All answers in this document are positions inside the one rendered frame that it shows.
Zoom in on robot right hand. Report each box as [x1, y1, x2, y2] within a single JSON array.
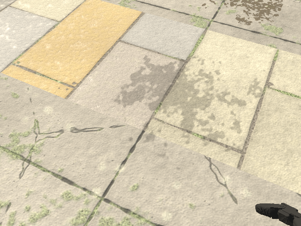
[[255, 202, 301, 226]]

